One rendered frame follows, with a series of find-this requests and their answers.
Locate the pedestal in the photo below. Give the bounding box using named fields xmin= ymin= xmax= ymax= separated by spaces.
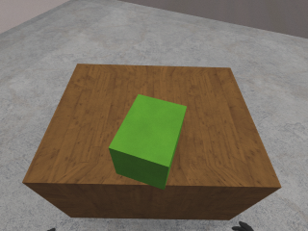
xmin=22 ymin=64 xmax=282 ymax=220

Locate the carton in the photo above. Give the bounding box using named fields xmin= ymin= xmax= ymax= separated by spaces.
xmin=108 ymin=94 xmax=187 ymax=190

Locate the right robot hand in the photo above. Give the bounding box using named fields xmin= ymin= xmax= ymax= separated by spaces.
xmin=232 ymin=221 xmax=254 ymax=231

